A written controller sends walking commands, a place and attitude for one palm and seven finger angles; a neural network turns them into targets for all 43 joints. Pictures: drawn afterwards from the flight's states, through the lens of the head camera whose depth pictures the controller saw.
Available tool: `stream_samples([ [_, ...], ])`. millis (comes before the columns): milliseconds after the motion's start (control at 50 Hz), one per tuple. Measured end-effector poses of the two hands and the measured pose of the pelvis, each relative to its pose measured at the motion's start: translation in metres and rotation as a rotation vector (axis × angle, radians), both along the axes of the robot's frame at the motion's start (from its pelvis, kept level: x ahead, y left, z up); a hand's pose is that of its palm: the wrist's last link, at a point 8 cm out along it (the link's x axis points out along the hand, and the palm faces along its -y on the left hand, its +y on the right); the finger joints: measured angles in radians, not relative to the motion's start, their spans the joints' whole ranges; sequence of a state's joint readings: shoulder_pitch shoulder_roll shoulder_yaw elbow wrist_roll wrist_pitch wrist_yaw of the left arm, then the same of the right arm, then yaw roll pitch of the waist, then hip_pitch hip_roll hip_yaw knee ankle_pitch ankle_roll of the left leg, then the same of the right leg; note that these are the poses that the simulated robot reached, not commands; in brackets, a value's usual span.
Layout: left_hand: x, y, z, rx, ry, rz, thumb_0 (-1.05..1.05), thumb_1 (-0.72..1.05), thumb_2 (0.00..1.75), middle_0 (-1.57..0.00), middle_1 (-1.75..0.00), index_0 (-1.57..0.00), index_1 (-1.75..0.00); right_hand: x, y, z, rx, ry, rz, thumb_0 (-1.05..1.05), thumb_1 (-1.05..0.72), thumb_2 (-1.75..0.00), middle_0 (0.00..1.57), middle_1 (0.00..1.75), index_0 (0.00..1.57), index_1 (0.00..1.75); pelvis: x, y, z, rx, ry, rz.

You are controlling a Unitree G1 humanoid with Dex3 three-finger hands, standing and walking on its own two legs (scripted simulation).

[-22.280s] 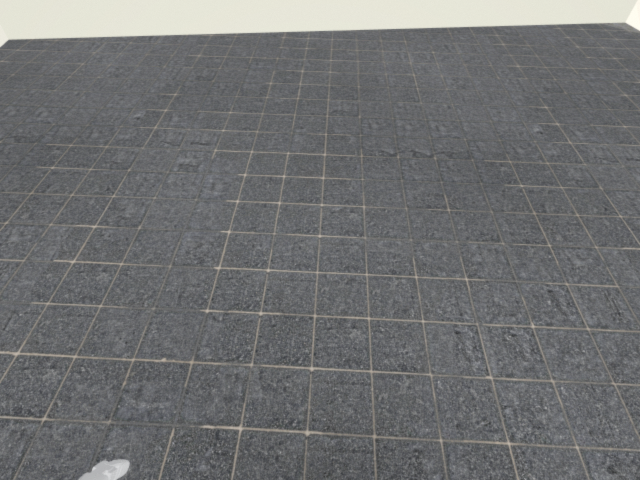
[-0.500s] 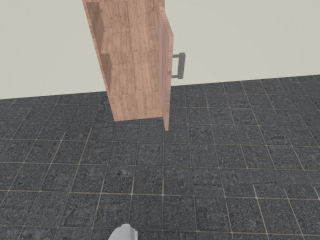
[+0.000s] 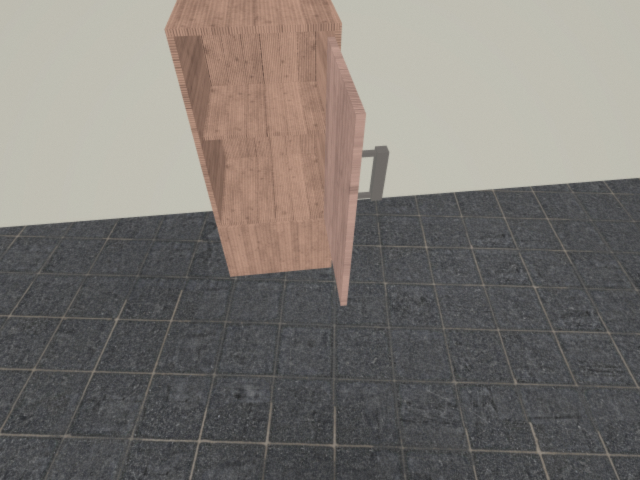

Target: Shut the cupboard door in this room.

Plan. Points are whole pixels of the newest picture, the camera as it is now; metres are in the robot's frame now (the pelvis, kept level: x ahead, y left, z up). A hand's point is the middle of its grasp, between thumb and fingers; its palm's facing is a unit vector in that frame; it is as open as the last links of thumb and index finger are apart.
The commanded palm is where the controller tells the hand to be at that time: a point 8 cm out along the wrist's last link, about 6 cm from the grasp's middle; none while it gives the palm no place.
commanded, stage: stand and wait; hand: left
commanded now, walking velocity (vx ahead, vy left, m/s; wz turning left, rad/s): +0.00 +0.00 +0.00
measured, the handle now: (368, 175) +0.71 -0.05 -0.03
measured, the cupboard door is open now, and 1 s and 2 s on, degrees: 90 90 90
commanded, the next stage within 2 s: turn or walk to find it in 1.74 s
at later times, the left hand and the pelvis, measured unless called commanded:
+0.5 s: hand out of the picture +0.02 +0.13 -0.16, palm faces +0.05 -0.98 -0.18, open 7.3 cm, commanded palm none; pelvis +0.03 -0.03 +0.01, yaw +1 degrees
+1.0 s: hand out of the picture +0.02 +0.13 -0.16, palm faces +0.06 -0.98 -0.17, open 7.4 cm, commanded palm none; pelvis +0.04 -0.02 +0.01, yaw +1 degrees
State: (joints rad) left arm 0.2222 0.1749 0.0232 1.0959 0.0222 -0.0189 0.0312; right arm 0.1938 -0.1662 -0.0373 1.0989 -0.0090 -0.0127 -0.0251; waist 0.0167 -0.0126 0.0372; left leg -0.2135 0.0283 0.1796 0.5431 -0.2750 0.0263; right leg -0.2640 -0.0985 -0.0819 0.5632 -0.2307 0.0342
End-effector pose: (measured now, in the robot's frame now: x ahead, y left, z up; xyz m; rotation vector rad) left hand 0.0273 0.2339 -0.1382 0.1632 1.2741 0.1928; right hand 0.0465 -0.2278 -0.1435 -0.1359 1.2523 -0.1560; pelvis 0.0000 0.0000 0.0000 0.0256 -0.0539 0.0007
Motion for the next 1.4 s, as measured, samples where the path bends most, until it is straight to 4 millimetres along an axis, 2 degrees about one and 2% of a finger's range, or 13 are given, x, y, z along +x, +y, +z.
stream_samples([
  [80,0.007,-0.01,0.008,-0.004,0.025,-0.019,0.01,0.93,0.9,-0.2,-0.3,-0.2,-0.3,-0.019,-0.002,-0.002,0.028,0.075,-0.022,0.0,-0.94,-0.9,0.19,0.3,0.2,0.3,0.012,-0.006,0.006,-0.008,0.009,0.004],
  [220,0.01,-0.022,0.011,-0.008,0.068,-0.009,0.01,0.94,0.9,-0.2,-0.3,-0.2,-0.3,-0.055,0.006,0.001,0.067,0.204,-0.039,0.0,-0.92,-0.9,0.19,0.3,0.2,0.3,0.024,-0.017,0.012,-0.012,0.022,0.006],
  [320,0.003,-0.032,0.011,-0.017,0.096,0.009,0.01,0.94,0.9,-0.2,-0.3,-0.2,-0.3,-0.066,0.009,0.003,0.083,0.257,-0.046,0.01,-0.91,-0.9,0.19,0.3,0.2,0.3,0.03,-0.022,0.013,-0.015,0.021,0.011],
  [420,-0.009,-0.044,0.009,-0.036,0.131,0.023,0.01,0.93,0.9,-0.2,-0.3,-0.2,-0.3,-0.061,0.008,0.003,0.086,0.255,-0.046,0.01,-0.91,-0.9,0.19,0.3,0.2,0.3,0.032,-0.026,0.014,-0.016,0.022,0.012],
  [540,-0.021,-0.058,0.006,-0.068,0.161,0.036,0.01,0.92,0.9,-0.2,-0.3,-0.2,-0.3,-0.043,0.004,0.003,0.075,0.212,-0.037,0.01,-0.91,-0.9,0.19,0.3,0.2,0.3,0.033,-0.028,0.014,-0.018,0.025,0.012],
  [720,-0.027,-0.068,0.003,-0.095,0.167,0.049,0.01,0.91,0.9,-0.2,-0.3,-0.2,-0.3,-0.025,-0.007,0.005,0.042,0.173,-0.02,0.01,-0.92,-0.9,0.19,0.3,0.2,0.3,0.034,-0.028,0.013,-0.019,0.025,0.014],
  [860,-0.023,-0.062,0.003,-0.086,0.164,0.042,0.01,0.91,0.9,-0.2,-0.3,-0.2,-0.3,-0.024,-0.006,0.006,0.038,0.171,-0.023,0.01,-0.92,-0.9,0.19,0.3,0.2,0.3,0.034,-0.026,0.013,-0.021,0.029,0.012],
  [1160,-0.006,-0.038,0.006,-0.048,0.14,0.025,0.01,0.92,0.9,-0.2,-0.3,-0.2,-0.3,-0.032,0.01,0.005,0.062,0.196,-0.035,0.01,-0.91,-0.9,0.19,0.3,0.2,0.3,0.038,-0.018,0.013,-0.021,0.033,0.01],
  [1400,0.001,-0.028,0.004,-0.051,0.134,0.02,0.01,0.92,0.9,-0.2,-0.3,-0.2,-0.3,-0.023,0.011,0.008,0.037,0.179,-0.031,0.01,-0.91,-0.9,0.19,0.3,0.2,0.3,0.042,-0.01,0.014,-0.023,0.032,0.009],
])
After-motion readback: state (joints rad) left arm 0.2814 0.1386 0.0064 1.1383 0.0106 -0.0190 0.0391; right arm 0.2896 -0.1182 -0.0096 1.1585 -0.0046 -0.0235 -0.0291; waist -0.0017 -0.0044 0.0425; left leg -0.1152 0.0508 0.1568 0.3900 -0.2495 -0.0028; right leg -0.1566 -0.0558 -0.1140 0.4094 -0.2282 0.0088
